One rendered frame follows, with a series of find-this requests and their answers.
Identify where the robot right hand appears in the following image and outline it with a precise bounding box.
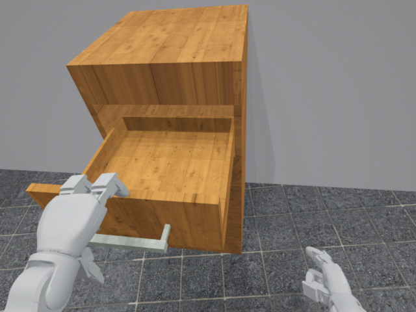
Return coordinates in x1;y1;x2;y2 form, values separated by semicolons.
302;246;352;307

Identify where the left robot forearm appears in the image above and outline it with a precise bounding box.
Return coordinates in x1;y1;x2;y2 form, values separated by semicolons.
3;251;81;312

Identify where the robot left hand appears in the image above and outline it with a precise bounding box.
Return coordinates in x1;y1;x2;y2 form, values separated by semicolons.
36;172;129;285

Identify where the handle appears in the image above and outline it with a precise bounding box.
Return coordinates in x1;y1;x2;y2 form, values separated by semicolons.
87;224;171;254

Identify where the cabinet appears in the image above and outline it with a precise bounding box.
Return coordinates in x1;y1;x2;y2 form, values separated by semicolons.
66;4;248;255

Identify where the drawer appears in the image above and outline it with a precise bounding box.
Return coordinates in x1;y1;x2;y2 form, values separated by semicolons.
26;115;235;250

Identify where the right robot forearm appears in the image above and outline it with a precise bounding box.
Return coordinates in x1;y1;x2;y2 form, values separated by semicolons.
329;292;366;312

